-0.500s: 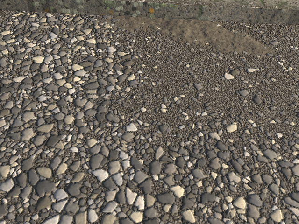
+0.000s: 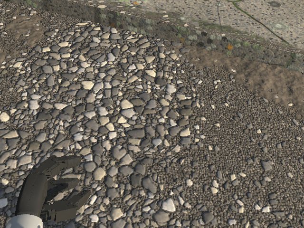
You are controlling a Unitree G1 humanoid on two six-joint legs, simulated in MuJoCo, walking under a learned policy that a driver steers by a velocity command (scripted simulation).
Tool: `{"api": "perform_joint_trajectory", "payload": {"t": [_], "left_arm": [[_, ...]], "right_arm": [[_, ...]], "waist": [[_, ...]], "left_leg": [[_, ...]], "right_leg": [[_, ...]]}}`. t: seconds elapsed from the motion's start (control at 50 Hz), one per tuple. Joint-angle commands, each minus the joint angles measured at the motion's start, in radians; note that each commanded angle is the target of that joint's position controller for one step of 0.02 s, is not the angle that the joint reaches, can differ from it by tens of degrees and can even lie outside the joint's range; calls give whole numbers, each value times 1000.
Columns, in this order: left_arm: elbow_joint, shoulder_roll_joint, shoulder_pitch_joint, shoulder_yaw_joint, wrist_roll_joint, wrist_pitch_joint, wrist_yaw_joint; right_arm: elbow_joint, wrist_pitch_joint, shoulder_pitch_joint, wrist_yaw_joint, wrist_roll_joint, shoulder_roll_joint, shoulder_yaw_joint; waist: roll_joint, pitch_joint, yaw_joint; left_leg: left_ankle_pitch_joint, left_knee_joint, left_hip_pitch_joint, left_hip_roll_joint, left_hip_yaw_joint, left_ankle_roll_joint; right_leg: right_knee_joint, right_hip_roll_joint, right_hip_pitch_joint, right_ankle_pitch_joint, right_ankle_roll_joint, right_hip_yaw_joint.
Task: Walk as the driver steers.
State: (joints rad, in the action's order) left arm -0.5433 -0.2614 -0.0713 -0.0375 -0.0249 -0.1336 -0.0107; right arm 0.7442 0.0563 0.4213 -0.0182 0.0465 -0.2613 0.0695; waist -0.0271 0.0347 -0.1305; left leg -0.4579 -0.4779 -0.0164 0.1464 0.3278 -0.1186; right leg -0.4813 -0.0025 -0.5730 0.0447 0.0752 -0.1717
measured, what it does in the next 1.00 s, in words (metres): walks ahead: right foot, then left foot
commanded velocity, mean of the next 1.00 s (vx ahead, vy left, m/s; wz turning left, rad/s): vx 0.65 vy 0.00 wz -0.07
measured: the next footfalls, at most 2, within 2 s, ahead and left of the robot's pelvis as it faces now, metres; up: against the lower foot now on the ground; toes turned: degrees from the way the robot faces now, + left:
right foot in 0.04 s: +0.25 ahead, -0.17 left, +0.00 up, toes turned +12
left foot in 0.52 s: +0.60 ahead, +0.22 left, +0.00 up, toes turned +16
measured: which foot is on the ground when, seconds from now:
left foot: down 0.00-0.06, up 0.08-0.50, down 0.52-0.94, up 0.96-1.00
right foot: up 0.00-0.02, down 0.04-0.54, up 0.56-0.92, down 0.94-1.00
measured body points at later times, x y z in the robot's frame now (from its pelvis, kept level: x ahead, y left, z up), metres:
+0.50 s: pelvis +0.40 +0.03 -0.02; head +0.43 +0.05 +0.43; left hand +0.22 +0.24 -0.15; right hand +0.74 -0.05 -0.04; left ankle +0.56 +0.21 -0.71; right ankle +0.21 -0.18 -0.72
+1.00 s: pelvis +0.65 +0.08 -0.01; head +0.69 +0.05 +0.43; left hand +0.83 +0.37 -0.09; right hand +0.81 -0.21 -0.12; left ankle +0.57 +0.23 -0.68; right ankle +0.75 +0.00 -0.73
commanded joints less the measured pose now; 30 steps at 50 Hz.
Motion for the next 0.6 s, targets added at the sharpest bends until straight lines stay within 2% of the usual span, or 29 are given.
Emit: {"api": "perform_joint_trajectory", "payload": {"t": [0.02,0.04,0.06,0.08,0.1,0.12,0.14,0.16,0.18,0.2,0.22,0.24,0.26,0.3,0.34,0.38,0.42,0.44,0.46,0.48,0.5,0.52,0.54,0.56,0.58,0.6], "left_arm": [[42,-182,108,-90,-25,-29,9],[1,-204,350,-103,-28,-21,19],[-35,-247,542,-101,-5,-10,22],[-44,-294,498,-103,34,-14,-5],[-2,-166,399,-83,31,-3,-2],[-18,-126,380,-72,26,12,8],[-43,-135,377,-72,37,21,11],[-72,-128,371,-67,44,21,11],[-97,-105,363,-56,47,14,8],[-120,-72,365,-46,36,10,0],[-143,-56,374,-39,24,8,-6],[-159,-61,381,-39,16,5,-9],[-171,-82,387,-44,15,2,-10],[-187,-124,400,-51,24,0,-7],[-205,-139,421,-50,24,-1,-2],[-250,-142,511,-40,0,4,0],[-279,-164,569,-35,-10,17,2],[-283,-188,569,-36,-9,25,4],[-288,-214,568,-37,-2,34,7],[-302,-239,589,-38,5,43,11],[-311,-256,574,-39,8,54,14],[-297,-242,544,-32,16,51,19],[-259,-68,644,9,66,43,13],[-270,-56,738,21,11,31,13],[-233,-160,582,-19,-24,36,22],[-193,-152,491,-23,-28,49,33]], "right_arm": [[-52,-1,-57,-4,-10,-142,46],[-84,-4,-110,9,-40,-116,31],[-118,-4,-54,17,-62,21,-10],[-166,7,80,15,41,8,-31],[-127,-3,8,3,43,-89,-19],[-141,-8,-109,8,6,-141,-8],[-152,-10,-172,11,-23,-136,-5],[-173,-8,-216,17,-34,-117,-5],[-180,-12,-218,25,-22,-95,-8],[-182,-17,-215,28,-8,-72,-14],[-187,-22,-213,32,0,-49,-22],[-191,-23,-223,34,0,-36,-28],[-196,-21,-242,36,-5,-33,-33],[-204,-13,-286,41,-12,-51,-35],[-220,-2,-361,54,-21,-69,-37],[-260,18,-485,70,-36,-49,-50],[-290,39,-564,88,-30,-40,-53],[-296,48,-573,94,-27,-53,-47],[-297,55,-550,95,-31,-78,-34],[-284,56,-464,88,-37,-124,-11],[-248,55,-295,75,-42,-166,13],[-203,46,-110,56,-59,-207,32],[-169,35,4,35,-87,-314,48],[-190,34,21,42,-113,-280,33],[-193,24,-39,43,-104,-218,20],[-167,26,-100,41,-77,-166,7]], "waist": [[157,-94,164],[155,-261,292],[-95,-426,287],[-572,-470,179],[-354,-301,224],[-184,-175,244],[-11,-118,230],[16,-58,209],[-8,-26,182],[-29,-14,167],[-37,-1,151],[-26,25,140],[-8,52,134],[17,93,127],[31,120,139],[46,144,178],[33,162,198],[10,151,189],[-33,116,163],[-96,29,111],[-146,-76,4],[-162,-182,-98],[164,-401,-14],[297,-707,1],[189,-567,-10],[171,-368,22]], "left_leg": [[525,-111,175,-145,140,-34],[562,-387,284,-123,83,2],[-20,-737,551,-32,-10,23],[-97,-989,834,-57,-98,49],[29,-1044,905,-144,-133,61],[91,-1025,896,-162,-183,65],[115,-987,846,-198,-197,62],[145,-925,816,-232,-191,56],[148,-887,774,-257,-186,49],[134,-866,767,-265,-189,43],[121,-841,776,-271,-186,39],[137,-812,807,-273,-176,40],[177,-779,847,-267,-163,46],[290,-676,900,-252,-143,58],[412,-530,870,-240,-203,60],[501,-366,771,-246,-299,53],[515,-242,691,-218,-336,52],[483,-191,644,-193,-353,50],[446,-146,564,-150,-370,46],[415,-125,432,-109,-376,35],[470,-75,203,-90,-379,18],[618,-99,-113,-182,-303,7],[963,-228,-509,-507,14,-59],[911,-86,-578,-651,367,-188],[948,-26,-422,-586,228,-158],[998,-23,-268,-555,52,-134]], "right_leg": [[11,26,417,-62,-38,71],[-85,-57,717,-153,-72,33],[-70,-242,1060,-492,-134,-269],[185,-448,1123,-911,-278,-877],[230,-394,995,-1040,-258,-793],[218,-345,855,-834,-225,-575],[209,-309,737,-622,-207,-430],[216,-276,633,-485,-214,-328],[234,-250,557,-417,-213,-251],[252,-232,526,-387,-216,-198],[268,-231,502,-372,-224,-164],[290,-239,485,-355,-237,-139],[312,-250,478,-326,-252,-115],[352,-256,476,-248,-266,-39],[394,-228,461,-157,-245,80],[456,-222,446,-94,-245,109],[465,-233,493,11,-247,119],[435,-239,533,145,-242,134],[354,-240,577,413,-226,140],[225,-244,625,653,-203,132],[17,-222,588,800,-167,149],[-242,-173,381,659,-112,153],[-657,-22,73,-356,-54,153],[-924,39,6,-653,-38,-19],[-972,-17,-57,-603,-27,0],[-927,-57,-138,-553,-23,63]]}}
